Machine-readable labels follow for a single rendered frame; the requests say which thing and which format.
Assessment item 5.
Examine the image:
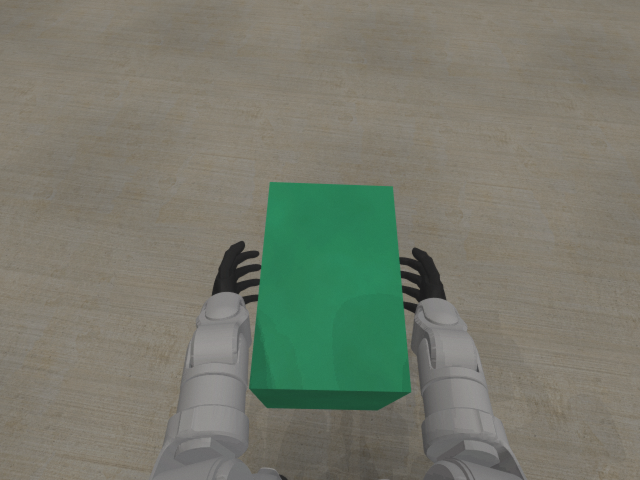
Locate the robot left forearm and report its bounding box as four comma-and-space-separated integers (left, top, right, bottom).
149, 292, 252, 480

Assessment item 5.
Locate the left robot upper arm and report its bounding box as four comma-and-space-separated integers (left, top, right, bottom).
152, 456, 254, 480

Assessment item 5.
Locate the robot right hand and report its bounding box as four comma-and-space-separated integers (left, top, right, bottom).
399, 247, 447, 313

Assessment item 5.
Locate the right robot upper arm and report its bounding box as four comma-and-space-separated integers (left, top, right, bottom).
423, 458, 522, 480

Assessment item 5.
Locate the robot right forearm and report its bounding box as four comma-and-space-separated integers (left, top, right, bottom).
411, 298, 527, 480

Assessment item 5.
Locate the carton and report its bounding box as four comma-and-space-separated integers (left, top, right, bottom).
249, 182, 411, 410

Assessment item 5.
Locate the robot left hand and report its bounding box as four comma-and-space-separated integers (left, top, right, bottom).
212, 241, 261, 305

